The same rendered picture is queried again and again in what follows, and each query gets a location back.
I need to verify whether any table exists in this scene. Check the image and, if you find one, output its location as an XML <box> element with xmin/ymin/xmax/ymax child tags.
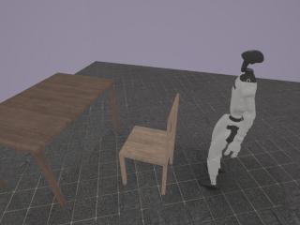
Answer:
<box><xmin>0</xmin><ymin>72</ymin><xmax>118</xmax><ymax>207</ymax></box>

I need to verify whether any robot right foot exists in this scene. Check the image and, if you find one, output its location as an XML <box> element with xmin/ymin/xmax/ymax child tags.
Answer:
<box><xmin>204</xmin><ymin>163</ymin><xmax>225</xmax><ymax>173</ymax></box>

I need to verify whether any robot left upper arm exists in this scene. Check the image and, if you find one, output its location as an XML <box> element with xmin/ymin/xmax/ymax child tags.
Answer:
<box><xmin>241</xmin><ymin>83</ymin><xmax>256</xmax><ymax>120</ymax></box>

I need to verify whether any chair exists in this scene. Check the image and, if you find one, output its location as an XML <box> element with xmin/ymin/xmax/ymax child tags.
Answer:
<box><xmin>118</xmin><ymin>93</ymin><xmax>180</xmax><ymax>195</ymax></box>

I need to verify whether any left robot hand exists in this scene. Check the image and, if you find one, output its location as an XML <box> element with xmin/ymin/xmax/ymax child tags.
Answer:
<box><xmin>224</xmin><ymin>141</ymin><xmax>241</xmax><ymax>158</ymax></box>

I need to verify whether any left robot forearm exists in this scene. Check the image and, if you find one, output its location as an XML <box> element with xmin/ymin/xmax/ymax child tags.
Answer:
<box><xmin>233</xmin><ymin>114</ymin><xmax>254</xmax><ymax>144</ymax></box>

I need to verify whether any right robot thigh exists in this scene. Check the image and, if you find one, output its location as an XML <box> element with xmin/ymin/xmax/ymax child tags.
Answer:
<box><xmin>212</xmin><ymin>113</ymin><xmax>228</xmax><ymax>142</ymax></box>

